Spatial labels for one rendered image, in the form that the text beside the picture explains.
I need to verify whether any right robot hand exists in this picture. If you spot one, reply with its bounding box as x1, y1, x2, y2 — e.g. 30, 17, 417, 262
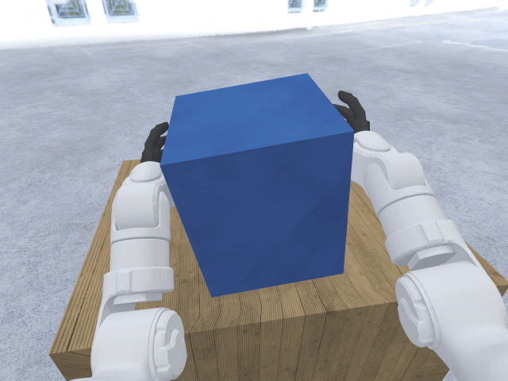
333, 90, 370, 134

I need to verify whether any robot right upper arm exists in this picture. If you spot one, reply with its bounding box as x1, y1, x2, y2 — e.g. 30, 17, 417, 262
395, 260, 508, 381

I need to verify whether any robot left upper arm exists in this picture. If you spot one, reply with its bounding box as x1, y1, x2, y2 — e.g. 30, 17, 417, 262
70, 307, 187, 381

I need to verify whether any pedestal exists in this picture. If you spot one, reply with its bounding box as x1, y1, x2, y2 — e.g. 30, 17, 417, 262
49, 160, 508, 381

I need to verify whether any right robot forearm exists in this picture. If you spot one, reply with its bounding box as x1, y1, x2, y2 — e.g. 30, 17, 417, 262
351, 131, 508, 325

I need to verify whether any left robot hand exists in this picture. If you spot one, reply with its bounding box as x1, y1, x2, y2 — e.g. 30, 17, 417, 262
140, 122, 169, 163

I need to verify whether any left robot forearm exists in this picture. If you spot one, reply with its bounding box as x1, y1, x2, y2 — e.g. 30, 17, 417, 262
90, 161, 175, 374

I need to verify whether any carton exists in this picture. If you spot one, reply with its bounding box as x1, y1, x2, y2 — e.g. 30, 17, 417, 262
160, 73, 354, 298

